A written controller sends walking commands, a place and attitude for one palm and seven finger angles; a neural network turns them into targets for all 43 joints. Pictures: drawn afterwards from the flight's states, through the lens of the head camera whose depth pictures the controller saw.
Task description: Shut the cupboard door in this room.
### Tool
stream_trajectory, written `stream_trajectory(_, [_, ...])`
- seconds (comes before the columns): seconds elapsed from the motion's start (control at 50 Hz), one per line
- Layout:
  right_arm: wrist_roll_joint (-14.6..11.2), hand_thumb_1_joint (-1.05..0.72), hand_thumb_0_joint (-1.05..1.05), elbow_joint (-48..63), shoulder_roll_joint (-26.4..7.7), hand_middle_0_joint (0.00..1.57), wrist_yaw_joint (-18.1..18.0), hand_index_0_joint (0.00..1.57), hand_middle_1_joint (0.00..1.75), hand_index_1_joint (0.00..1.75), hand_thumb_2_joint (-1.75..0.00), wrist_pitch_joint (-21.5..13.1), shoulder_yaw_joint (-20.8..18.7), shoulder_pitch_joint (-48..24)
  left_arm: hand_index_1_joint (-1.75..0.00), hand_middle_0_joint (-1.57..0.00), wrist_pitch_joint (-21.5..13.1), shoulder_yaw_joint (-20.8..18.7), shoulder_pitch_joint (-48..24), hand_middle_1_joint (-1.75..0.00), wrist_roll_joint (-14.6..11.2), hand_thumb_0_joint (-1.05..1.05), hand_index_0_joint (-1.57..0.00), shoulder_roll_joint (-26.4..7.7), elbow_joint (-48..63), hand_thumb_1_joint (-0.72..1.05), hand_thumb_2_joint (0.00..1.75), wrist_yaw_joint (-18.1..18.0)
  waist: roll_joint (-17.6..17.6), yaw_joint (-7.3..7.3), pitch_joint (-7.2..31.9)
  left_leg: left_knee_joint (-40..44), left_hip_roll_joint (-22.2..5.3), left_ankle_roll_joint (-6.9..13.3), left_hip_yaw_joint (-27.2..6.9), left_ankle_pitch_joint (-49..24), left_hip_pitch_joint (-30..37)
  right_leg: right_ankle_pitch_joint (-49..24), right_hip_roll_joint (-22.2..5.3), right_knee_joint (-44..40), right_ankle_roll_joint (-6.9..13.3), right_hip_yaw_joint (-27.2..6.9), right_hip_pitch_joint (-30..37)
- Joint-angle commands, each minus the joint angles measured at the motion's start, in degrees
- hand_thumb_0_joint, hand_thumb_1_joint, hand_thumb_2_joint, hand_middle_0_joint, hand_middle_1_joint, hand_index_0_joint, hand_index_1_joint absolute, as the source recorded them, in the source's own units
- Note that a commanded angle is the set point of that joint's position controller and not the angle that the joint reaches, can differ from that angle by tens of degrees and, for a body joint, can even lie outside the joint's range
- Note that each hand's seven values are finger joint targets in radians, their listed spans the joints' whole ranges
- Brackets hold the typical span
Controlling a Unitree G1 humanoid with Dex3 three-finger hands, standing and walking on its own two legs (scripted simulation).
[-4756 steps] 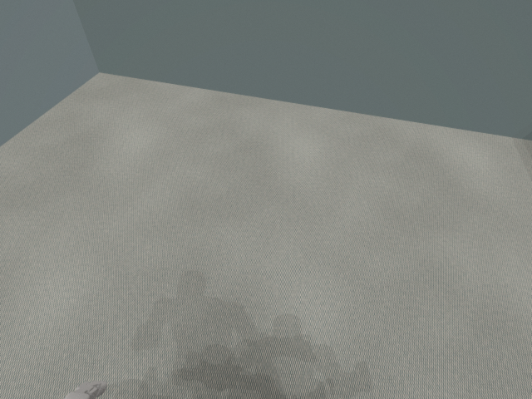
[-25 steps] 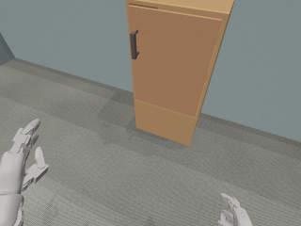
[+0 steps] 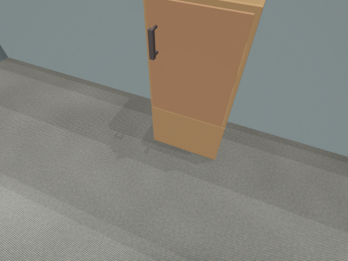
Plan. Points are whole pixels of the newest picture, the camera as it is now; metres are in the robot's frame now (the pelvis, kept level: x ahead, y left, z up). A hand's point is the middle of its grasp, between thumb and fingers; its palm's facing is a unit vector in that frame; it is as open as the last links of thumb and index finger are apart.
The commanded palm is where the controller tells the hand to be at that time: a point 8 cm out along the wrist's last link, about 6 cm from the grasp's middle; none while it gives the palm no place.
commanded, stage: let the arm hang, fingers relaxed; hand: left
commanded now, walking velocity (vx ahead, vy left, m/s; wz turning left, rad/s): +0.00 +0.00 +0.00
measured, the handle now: (153, 42) +0.96 +0.14 +0.02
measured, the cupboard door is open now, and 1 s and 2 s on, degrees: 0 0 0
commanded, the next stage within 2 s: look to check the result in 0.54 s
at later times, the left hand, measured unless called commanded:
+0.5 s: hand out of the picture +0.04 +0.17 -0.17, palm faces -0.02 -0.98 -0.18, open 7.3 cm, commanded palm none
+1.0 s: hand out of the picture +0.03 +0.18 -0.17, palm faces +0.00 -0.97 -0.24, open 7.3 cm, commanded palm none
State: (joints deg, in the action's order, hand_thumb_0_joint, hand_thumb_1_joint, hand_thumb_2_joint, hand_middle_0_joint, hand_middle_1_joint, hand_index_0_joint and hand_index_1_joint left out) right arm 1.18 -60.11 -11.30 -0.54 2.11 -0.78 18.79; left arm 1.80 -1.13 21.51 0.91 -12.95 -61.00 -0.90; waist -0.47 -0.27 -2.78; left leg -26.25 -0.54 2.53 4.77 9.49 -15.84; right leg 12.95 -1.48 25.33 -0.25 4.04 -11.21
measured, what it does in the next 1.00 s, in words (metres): stands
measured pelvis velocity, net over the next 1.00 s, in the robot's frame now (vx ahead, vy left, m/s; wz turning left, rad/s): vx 0.03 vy -0.01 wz -0.02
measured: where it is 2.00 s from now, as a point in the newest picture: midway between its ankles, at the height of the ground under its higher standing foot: outside the picture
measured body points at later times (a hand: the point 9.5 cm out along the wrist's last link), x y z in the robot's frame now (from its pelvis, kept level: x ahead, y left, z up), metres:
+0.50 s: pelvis +0.01 -0.01 +0.00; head +0.01 +0.00 +0.45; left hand +0.04 +0.22 -0.16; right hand +0.01 -0.24 -0.15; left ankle +0.05 +0.09 -0.74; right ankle +0.01 -0.13 -0.74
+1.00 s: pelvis +0.03 -0.01 +0.01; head +0.04 -0.01 +0.46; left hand +0.04 +0.23 -0.15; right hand +0.05 -0.25 -0.15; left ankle +0.05 +0.09 -0.74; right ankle +0.01 -0.13 -0.74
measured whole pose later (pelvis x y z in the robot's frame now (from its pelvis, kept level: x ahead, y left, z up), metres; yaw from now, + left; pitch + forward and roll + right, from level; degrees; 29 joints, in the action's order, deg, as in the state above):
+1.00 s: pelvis +0.03 -0.01 +0.01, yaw -1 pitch -2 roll +0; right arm 0.9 -64.9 -11.0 -1.2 0.2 -0.3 13.0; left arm -0.2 -0.6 15.2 0.6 -11.8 -65.9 -1.4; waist -0.1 -0.4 -2.1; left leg -20.9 -0.9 1.2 5.6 9.8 -9.3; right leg 13.3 -0.7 20.5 0.3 3.1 -5.3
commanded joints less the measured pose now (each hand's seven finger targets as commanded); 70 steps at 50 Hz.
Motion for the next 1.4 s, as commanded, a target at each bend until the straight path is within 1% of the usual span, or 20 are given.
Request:
stream_trajectory(0.0, [-0.34, -0.90, 0.00, 1.86, -7.60, 0.20, -0.93, 0.20, 0.30, 0.30, -0.90, -1.81, -1.74, 0.93, -0.30, -0.20, -2.26, -0.98, -1.31, -0.30, 0.12, 0.00, -0.20, -5.81, 1.08, 0.90, 0.90, -0.29, 2.02, -0.76, -1.15, 8.49, -5.72, -0.06, -8.28, 10.46, 3.02, 8.44, -4.39, -7.95, 3.48, -6.64, -5.30])
stream_trajectory(0.04, [-0.28, -0.90, 0.00, 1.07, -7.78, 0.20, -0.94, 0.20, 0.30, 0.30, -0.90, -1.74, -1.87, 0.91, -0.30, -0.20, -2.16, -0.98, -1.20, -0.30, 0.18, 0.00, -0.20, -5.89, 0.19, 0.90, 0.90, -0.37, 2.71, -0.68, -2.56, 8.86, -5.89, 0.03, -8.09, 11.27, 3.14, 9.63, -4.20, -8.32, 3.26, -6.64, -6.59])
stream_trajectory(0.06, [-0.37, -0.90, 0.00, 0.81, -7.93, 0.20, -0.92, 0.20, 0.30, 0.30, -0.90, -1.79, -1.91, 0.87, -0.30, -0.20, -2.18, -1.03, -0.85, -0.30, 0.22, 0.00, -0.20, -6.12, -0.13, 0.90, 0.90, -0.41, 1.77, -0.49, -2.50, 8.89, -5.81, 0.04, -7.92, 10.96, 3.40, 9.27, -4.13, -8.30, 3.27, -6.66, -6.52])
stream_trajectory(0.08, [-0.30, -0.90, 0.00, 0.38, -7.38, 0.20, -0.93, 0.20, 0.30, 0.30, -0.90, -1.87, -1.80, 0.74, -0.30, -0.20, -2.18, -1.03, -0.88, -0.30, 0.19, 0.00, -0.20, -5.97, -0.55, 0.90, 0.90, -0.43, 1.99, -0.49, -1.72, 9.10, -5.85, 0.09, -7.90, 10.77, 3.37, 8.87, -4.26, -8.22, 3.24, -6.71, -5.86])
stream_trajectory(0.12, [-0.26, -0.90, 0.00, -0.14, -7.13, 0.20, -0.92, 0.20, 0.30, 0.30, -0.90, -1.83, -1.71, 0.42, -0.30, -0.20, -2.11, -0.85, -1.00, -0.30, 0.21, 0.00, -0.20, -5.65, -1.18, 0.90, 0.90, -0.50, 2.75, -0.39, -2.93, 9.43, -5.82, -0.01, -7.68, 10.96, 3.23, 9.29, -4.17, -8.31, 3.01, -6.81, -6.50])
stream_trajectory(0.24, [-0.24, -0.90, 0.00, -1.21, -6.13, 0.20, -0.90, 0.20, 0.30, 0.30, -0.90, -2.11, -1.46, -0.31, -0.30, -0.20, -2.23, -0.82, -1.85, -0.30, 0.18, 0.00, -0.20, -5.36, -1.63, 0.90, 0.90, -0.61, 0.76, -0.25, -3.55, 10.03, -5.69, -0.33, -7.06, 8.80, 2.87, 6.37, -4.32, -8.23, 2.73, -6.72, -5.26])
stream_trajectory(0.34, [-0.24, -0.90, 0.00, -1.63, -5.61, 0.20, -0.97, 0.20, 0.30, 0.30, -0.90, -2.34, -1.23, -1.04, -0.30, -0.20, -2.38, -0.67, -2.54, -0.30, 0.10, 0.00, -0.20, -4.93, -1.88, 0.90, 0.90, -0.64, -0.72, -0.13, -2.91, 10.34, -5.67, -0.64, -6.83, 6.55, 3.34, 3.10, -4.43, -8.05, 2.60, -6.44, -3.48])
stream_trajectory(0.42, [-0.27, -0.90, 0.00, -1.83, -5.36, 0.20, -1.06, 0.20, 0.30, 0.30, -0.90, -2.67, -1.04, -1.28, -0.30, -0.20, -2.65, -0.71, -3.20, -0.30, 0.00, 0.00, -0.20, -4.75, -1.85, 0.90, 0.90, -0.67, -1.35, -0.04, -1.24, 9.74, -5.65, -0.80, -6.50, 2.35, 4.20, -0.45, -4.64, -7.88, 2.63, -6.30, -1.15])
stream_trajectory(0.46, [-0.43, -0.90, 0.00, -1.75, -6.02, 0.20, -1.11, 0.20, 0.30, 0.30, -0.90, -2.80, -1.09, -1.57, -0.30, -0.20, -2.71, -0.81, -2.99, -0.30, 0.00, 0.00, -0.20, -5.04, -1.77, 0.90, 0.90, -0.68, -1.09, 0.12, -0.72, 9.48, -5.76, -0.76, -6.53, 0.85, 5.14, -1.27, -4.49, -7.86, 2.65, -6.09, -0.79])
stream_trajectory(0.52, [-0.29, -0.90, 0.00, -2.09, -5.51, 0.20, -1.22, 0.20, 0.30, 0.30, -0.90, -2.88, -0.95, -1.48, -0.30, -0.20, -2.67, -0.74, -3.66, -0.30, -0.07, 0.00, -0.20, -4.43, -2.12, 0.90, 0.90, -0.72, -1.87, -0.07, -0.30, 9.84, -5.86, -0.84, -6.62, 0.15, 5.42, -2.18, -4.58, -7.76, 2.57, -5.91, 0.10])
stream_trajectory(0.66, [-0.53, -0.90, 0.00, -2.25, -6.48, 0.20, -1.39, 0.20, 0.30, 0.30, -0.90, -3.00, -1.00, -1.68, -0.30, -0.20, -2.96, -0.82, -3.52, -0.30, -0.09, 0.00, -0.20, -4.98, -2.48, 0.90, 0.90, -0.78, 0.29, -0.03, 0.38, 8.83, -6.09, -0.60, -6.32, -4.44, 7.63, -4.88, -4.64, -8.31, 2.62, -5.87, 0.87])
stream_trajectory(0.72, [-0.47, -0.90, 0.00, -2.68, -6.14, 0.20, -1.42, 0.20, 0.30, 0.30, -0.90, -2.95, -0.85, -1.77, -0.30, -0.20, -2.94, -0.70, -3.80, -0.30, -0.16, 0.00, -0.20, -4.79, -2.85, 0.90, 0.90, -0.83, 0.35, -0.14, 0.43, 8.86, -6.20, -0.68, -6.08, -4.77, 7.91, -5.25, -4.88, -8.54, 2.56, -5.85, 1.39])
stream_trajectory(0.76, [-0.58, -0.90, 0.00, -2.49, -6.92, 0.20, -1.40, 0.20, 0.30, 0.30, -0.90, -2.89, -1.04, -2.16, -0.30, -0.20, -3.05, -0.78, -3.48, -0.30, -0.14, 0.00, -0.20, -5.33, -2.71, 0.90, 0.90, -0.83, 0.78, -0.06, -0.04, 8.73, -6.25, -0.59, -5.99, -5.00, 8.46, -5.29, -4.80, -8.90, 2.66, -5.93, 0.89])
stream_trajectory(0.82, [-0.45, -0.90, 0.00, -2.77, -6.64, 0.20, -1.40, 0.20, 0.30, 0.30, -0.90, -2.81, -0.96, -2.51, -0.30, -0.20, -2.96, -0.69, -3.81, -0.30, -0.13, 0.00, -0.20, -5.24, -3.07, 0.90, 0.90, -0.83, -0.03, -0.20, -0.56, 9.16, -6.16, -0.69, -6.04, -3.98, 8.11, -4.69, -4.86, -9.29, 2.61, -6.16, 1.16])
stream_trajectory(0.84, [-0.46, -0.90, 0.00, -2.86, -6.79, 0.20, -1.38, 0.20, 0.30, 0.30, -0.90, -2.78, -0.90, -2.61, -0.30, -0.20, -2.95, -0.69, -4.18, -0.30, -0.15, 0.00, -0.20, -5.46, -3.13, 0.90, 0.90, -0.82, 0.75, -0.27, -0.83, 9.29, -6.23, -0.72, -6.08, -3.90, 8.00, -4.60, -4.80, -9.23, 2.59, -5.91, 1.22])
stream_trajectory(1.02, [-0.42, -0.90, 0.00, -2.77, -7.71, 0.20, -1.32, 0.20, 0.30, 0.30, -0.90, -2.71, -0.85, -4.03, -0.30, -0.20, -2.95, -0.62, -4.47, -0.30, -0.13, 0.00, -0.20, -6.10, -3.30, 0.90, 0.90, -0.68, 0.24, -0.21, -1.35, 9.79, -6.25, -0.83, -5.94, -2.74, 8.54, -3.86, -4.94, -9.97, 2.57, -6.18, 0.97])
stream_trajectory(1.16, [-0.58, -0.90, 0.00, -2.39, -8.83, 0.20, -1.41, 0.20, 0.30, 0.30, -0.90, -3.02, -0.92, -4.96, -0.30, -0.20, -3.25, -0.92, -4.90, -0.30, -0.09, 0.00, -0.20, -7.13, -3.03, 0.90, 0.90, -0.62, 0.04, -0.06, 0.74, 9.20, -6.52, -0.76, -6.04, -6.39, 9.87, -7.38, -4.98, -9.83, 2.77, -6.34, 2.52])
stream_trajectory(1.24, [-0.41, -0.90, 0.00, -2.60, -8.76, 0.20, -1.42, 0.20, 0.30, 0.30, -0.90, -3.06, -0.80, -5.25, -0.30, -0.20, -3.24, -0.88, -5.40, -0.30, -0.18, 0.00, -0.20, -7.10, -3.12, 0.90, 0.90, -0.64, -0.18, -0.03, 0.56, 9.22, -6.57, -0.89, -5.85, -7.04, 9.92, -8.41, -5.24, -9.88, 2.74, -6.22, 3.15])
stream_trajectory(1.26, [-0.55, -0.90, 0.00, -2.48, -9.09, 0.20, -1.43, 0.20, 0.30, 0.30, -0.90, -3.04, -0.92, -5.21, -0.30, -0.20, -3.33, -0.98, -5.30, -0.30, -0.10, 0.00, -0.20, -7.40, -3.02, 0.90, 0.90, -0.65, 0.72, -0.07, 0.69, 9.10, -6.63, -0.81, -6.03, -7.40, 10.14, -8.77, -5.17, -9.93, 2.81, -6.13, 2.99])
stream_trajectory(1.38, [-0.41, -0.90, 0.00, -2.60, -9.17, 0.20, -1.49, 0.20, 0.30, 0.30, -0.90, -3.10, -0.80, -5.49, -0.30, -0.20, -3.25, -1.07, -6.21, -0.30, -0.17, 0.00, -0.20, -7.60, -2.94, 0.90, 0.90, -0.66, -0.65, -0.04, 0.65, 9.23, -6.74, -0.97, -5.94, -8.41, 10.09, -9.80, -5.41, -9.99, 2.88, -6.04, 4.00])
